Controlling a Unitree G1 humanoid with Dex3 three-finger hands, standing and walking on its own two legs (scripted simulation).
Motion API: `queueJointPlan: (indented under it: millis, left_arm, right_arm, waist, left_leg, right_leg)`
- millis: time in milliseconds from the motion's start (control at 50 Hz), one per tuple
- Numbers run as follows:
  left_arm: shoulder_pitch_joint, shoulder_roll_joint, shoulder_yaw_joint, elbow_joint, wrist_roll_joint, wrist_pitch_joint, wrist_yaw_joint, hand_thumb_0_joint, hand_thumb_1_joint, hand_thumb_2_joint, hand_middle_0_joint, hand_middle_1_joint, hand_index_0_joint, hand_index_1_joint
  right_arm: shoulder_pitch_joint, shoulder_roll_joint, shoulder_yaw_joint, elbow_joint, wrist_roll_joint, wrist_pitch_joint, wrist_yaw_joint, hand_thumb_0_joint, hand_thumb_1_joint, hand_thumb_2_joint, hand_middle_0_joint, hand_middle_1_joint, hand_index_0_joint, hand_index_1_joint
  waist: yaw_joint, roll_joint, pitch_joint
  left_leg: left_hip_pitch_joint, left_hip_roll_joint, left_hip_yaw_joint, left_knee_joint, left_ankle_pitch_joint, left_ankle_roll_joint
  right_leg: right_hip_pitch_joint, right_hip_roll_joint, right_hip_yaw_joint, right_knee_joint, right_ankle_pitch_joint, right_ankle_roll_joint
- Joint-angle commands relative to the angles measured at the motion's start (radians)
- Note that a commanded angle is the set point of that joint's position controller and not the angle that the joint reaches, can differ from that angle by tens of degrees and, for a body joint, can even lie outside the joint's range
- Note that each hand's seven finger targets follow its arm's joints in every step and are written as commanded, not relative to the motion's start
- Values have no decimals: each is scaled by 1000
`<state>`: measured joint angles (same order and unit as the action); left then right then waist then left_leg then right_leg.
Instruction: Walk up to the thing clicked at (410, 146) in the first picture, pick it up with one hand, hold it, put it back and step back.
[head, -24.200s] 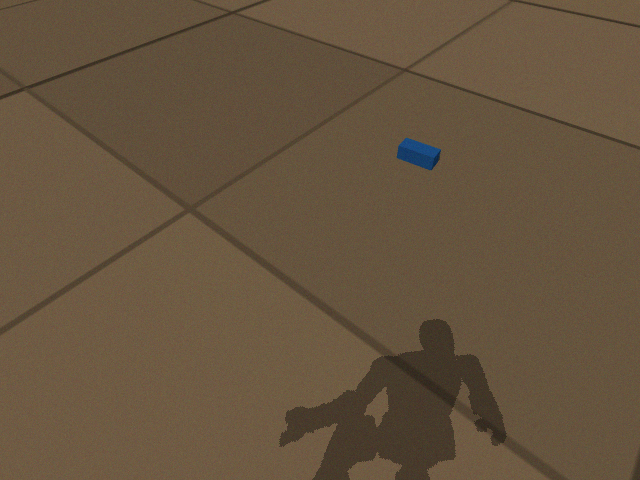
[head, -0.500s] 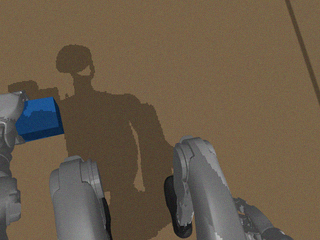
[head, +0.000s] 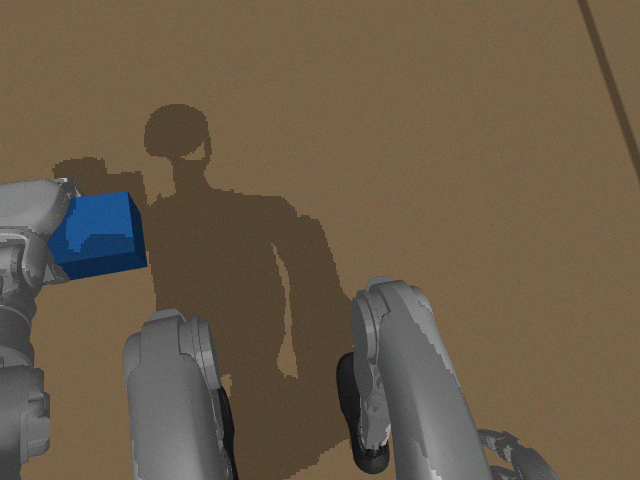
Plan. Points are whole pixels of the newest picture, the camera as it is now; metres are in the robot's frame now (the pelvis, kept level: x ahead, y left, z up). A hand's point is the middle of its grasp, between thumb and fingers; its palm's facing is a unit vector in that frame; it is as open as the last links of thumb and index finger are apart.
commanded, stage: lift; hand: left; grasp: from above
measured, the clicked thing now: (59, 242) +0.44 +0.32 -0.18
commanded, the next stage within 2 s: hold in 1.52 s
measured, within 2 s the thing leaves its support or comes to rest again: neither
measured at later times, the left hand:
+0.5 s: hand out of the picture +0.37 +0.32 +0.00, palm faces -0.45 -0.09 -0.89, open 11.5 cm
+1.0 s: hand out of the picture +0.33 +0.29 +0.20, palm faces -0.47 -0.13 -0.87, open 11.5 cm
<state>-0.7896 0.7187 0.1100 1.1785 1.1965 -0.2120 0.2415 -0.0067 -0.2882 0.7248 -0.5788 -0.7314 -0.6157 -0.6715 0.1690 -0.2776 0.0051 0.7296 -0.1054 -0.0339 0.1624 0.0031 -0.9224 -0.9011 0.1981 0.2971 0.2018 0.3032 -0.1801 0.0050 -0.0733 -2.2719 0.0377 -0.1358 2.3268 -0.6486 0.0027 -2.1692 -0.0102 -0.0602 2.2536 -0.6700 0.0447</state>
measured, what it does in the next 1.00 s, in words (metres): rises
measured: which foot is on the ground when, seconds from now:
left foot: down 0.00-1.00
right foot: down 0.00-1.00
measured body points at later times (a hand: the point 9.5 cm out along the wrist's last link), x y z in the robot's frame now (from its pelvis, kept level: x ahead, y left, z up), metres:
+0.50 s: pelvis +0.00 +0.01 +0.11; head +0.18 +0.06 +0.52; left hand +0.39 +0.32 +0.05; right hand +0.14 -0.26 -0.01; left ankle +0.09 +0.13 -0.32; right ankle +0.10 -0.13 -0.32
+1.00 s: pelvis +0.03 +0.01 +0.29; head +0.12 +0.03 +0.73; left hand +0.35 +0.29 +0.25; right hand +0.16 -0.25 +0.17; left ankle +0.08 +0.13 -0.32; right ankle +0.10 -0.13 -0.32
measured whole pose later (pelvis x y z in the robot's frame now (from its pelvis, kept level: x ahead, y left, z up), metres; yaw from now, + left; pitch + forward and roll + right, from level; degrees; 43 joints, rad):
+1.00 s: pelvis +0.03 +0.01 +0.29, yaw +5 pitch +19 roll -3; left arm -0.29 0.49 -0.11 0.72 1.00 -0.03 0.08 -0.01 -0.26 0.70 -0.55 -0.74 -0.59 -0.68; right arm 0.21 -0.24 -0.03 0.71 0.03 -0.02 -0.04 0.01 -0.90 -0.90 0.20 0.30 0.20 0.30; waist -0.07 0.03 -0.15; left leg -1.17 0.06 -0.02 1.35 -0.52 0.01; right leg -1.12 -0.02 -0.02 1.30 -0.51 0.04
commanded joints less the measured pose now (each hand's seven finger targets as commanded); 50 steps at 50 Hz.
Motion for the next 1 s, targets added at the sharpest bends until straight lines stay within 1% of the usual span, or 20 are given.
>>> queueJointPlan:
  millis: [0,140,180,240,260,360,400,440,480,520,580,600,620,680,700,780,840,860,900,980]
  left_arm:
    - [-314,333,56,-288,-53,19,-8,0,616,1143,-1069,-812,-1030,-854]
    - [-236,280,40,-395,-86,27,-54,0,569,1110,-1021,-809,-988,-844]
    - [-213,287,43,-437,-90,31,-60,0,554,1140,-1010,-826,-973,-865]
    - [-177,228,9,-489,-110,42,-77,0,590,1145,-1021,-857,-991,-889]
    - [-167,246,31,-514,-118,48,-80,0,593,1141,-1022,-848,-992,-881]
    - [-98,187,-2,-600,-149,78,-103,0,615,1104,-1028,-834,-1002,-862]
    - [-38,219,28,-649,-156,91,-107,0,595,1084,-999,-839,-978,-863]
    - [-34,176,-10,-714,-171,102,-116,0,621,1074,-1022,-822,-999,-847]
    - [1,175,-4,-725,-184,115,-120,0,628,1066,-1028,-814,-1005,-839]
    - [5,199,7,-789,-190,125,-121,0,636,1072,-1014,-843,-999,-859]
    - [80,132,-32,-803,-204,144,-121,0,648,1053,-1019,-835,-1006,-850]
    - [112,146,-13,-791,-208,151,-119,0,646,1055,-1019,-834,-1005,-850]
    - [120,122,-33,-789,-205,155,-119,0,647,1048,-1024,-825,-1009,-841]
    - [160,131,-23,-797,-202,171,-114,0,662,1067,-1030,-844,-1015,-861]
    - [156,77,-58,-793,-209,175,-117,0,681,1069,-1045,-839,-1031,-855]
    - [183,63,-67,-740,-205,186,-119,0,651,1072,-1018,-836,-1001,-854]
    - [178,0,-119,-723,-206,182,-127,0,648,1078,-1012,-851,-996,-868]
    - [192,21,-98,-697,-204,181,-122,0,640,1054,-1003,-843,-990,-858]
    - [193,-22,-129,-693,-206,176,-122,0,619,1086,-997,-850,-977,-872]
    - [182,-26,-130,-644,-191,173,-97,0,626,1073,-998,-846,-981,-865]
  right_arm:
    - [179,-235,-93,-48,25,2,-30,0,-916,-907,200,300,200,300]
    - [168,-223,-107,-75,56,16,-52,0,-914,-906,200,300,200,300]
    - [161,-220,-108,-86,63,20,-57,0,-914,-906,200,300,200,300]
    - [155,-214,-115,-101,71,23,-63,0,-911,-905,200,300,200,300]
    - [153,-218,-120,-101,74,25,-68,0,-910,-905,200,300,200,300]
    - [132,-208,-124,-122,86,30,-86,0,-908,-904,200,300,200,300]
    - [121,-211,-126,-132,93,32,-97,0,-907,-904,200,300,200,300]
    - [113,-198,-122,-140,97,33,-111,0,-904,-902,200,300,200,300]
    - [101,-190,-118,-141,103,34,-126,0,-900,-901,200,300,200,300]
    - [91,-186,-113,-146,109,33,-139,0,-899,-900,201,300,200,300]
    - [78,-166,-104,-147,117,32,-156,0,-899,-900,200,300,200,300]
    - [73,-165,-103,-143,120,31,-163,0,-898,-899,200,300,200,300]
    - [75,-159,-99,-139,122,30,-169,0,-897,-899,201,300,200,300]
    - [61,-150,-95,-132,130,27,-185,0,-899,-900,200,300,200,300]
    - [65,-144,-93,-127,130,25,-190,0,-896,-899,201,300,200,300]
    - [61,-144,-90,-113,139,12,-207,0,-894,-898,201,300,200,300]
    - [67,-134,-86,-106,141,-2,-216,0,-895,-899,200,300,200,300]
    - [71,-136,-90,-104,142,-6,-219,0,-896,-900,200,300,200,300]
    - [76,-127,-87,-102,143,-13,-221,0,-896,-900,200,300,200,300]
    - [82,-128,-87,-94,141,-26,-222,0,-894,-900,200,300,200,300]
  waist:
    - [39,300,-780]
    - [49,281,-728]
    - [65,283,-762]
    - [63,279,-744]
    - [73,279,-765]
    - [70,277,-738]
    - [100,280,-780]
    - [87,266,-747]
    - [87,237,-702]
    - [102,255,-747]
    - [102,213,-714]
    - [103,192,-694]
    - [99,189,-665]
    - [108,168,-637]
    - [88,159,-589]
    - [100,142,-520]
    - [96,150,-484]
    - [107,132,-482]
    - [102,126,-456]
    - [109,113,-419]
  left_leg:
    - [619,-32,103,-309,132,25]
    - [681,-29,77,-413,102,19]
    - [721,-27,77,-433,111,19]
    - [768,-23,64,-490,106,16]
    - [801,-23,56,-510,108,15]
    - [891,-17,38,-610,92,9]
    - [943,-18,39,-643,117,8]
    - [963,-17,48,-690,96,10]
    - [982,-14,55,-730,65,12]
    - [1046,-15,54,-777,66,11]
    - [1103,-18,70,-832,100,12]
    - [1116,-20,75,-851,105,14]
    - [1132,-19,79,-875,104,13]
    - [1198,-21,91,-940,119,14]
    - [1205,-18,88,-971,108,14]
    - [1305,-10,70,-1087,96,8]
    - [1383,-6,67,-1154,147,2]
    - [1400,-9,75,-1167,166,3]
    - [1432,-13,84,-1209,186,2]
    - [1510,-15,90,-1294,194,-1]
  right_leg:
    - [360,37,-58,-288,185,-82]
    - [376,31,-52,-351,156,-80]
    - [400,35,-48,-375,158,-82]
    - [420,33,-47,-411,159,-80]
    - [430,30,-47,-422,160,-79]
    - [494,27,-43,-490,157,-74]
    - [547,27,-36,-515,174,-73]
    - [588,29,-30,-571,163,-70]
    - [630,30,-22,-627,140,-66]
    - [697,30,-14,-661,146,-65]
    - [782,33,-6,-744,165,-64]
    - [806,31,-1,-775,162,-62]
    - [830,32,2,-798,163,-62]
    - [921,33,14,-879,168,-62]
    - [932,32,16,-904,167,-60]
    - [1022,36,18,-993,160,-60]
    - [1079,39,19,-1052,201,-62]
    - [1119,39,23,-1080,214,-62]
    - [1170,39,29,-1132,230,-62]
    - [1250,39,33,-1221,243,-61]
